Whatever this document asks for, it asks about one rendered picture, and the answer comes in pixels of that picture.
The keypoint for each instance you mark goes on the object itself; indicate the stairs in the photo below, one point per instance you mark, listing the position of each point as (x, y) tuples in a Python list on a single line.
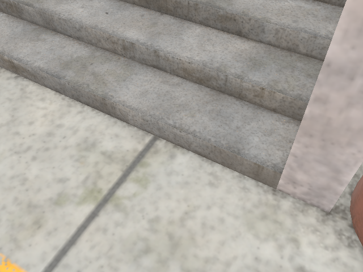
[(229, 80)]

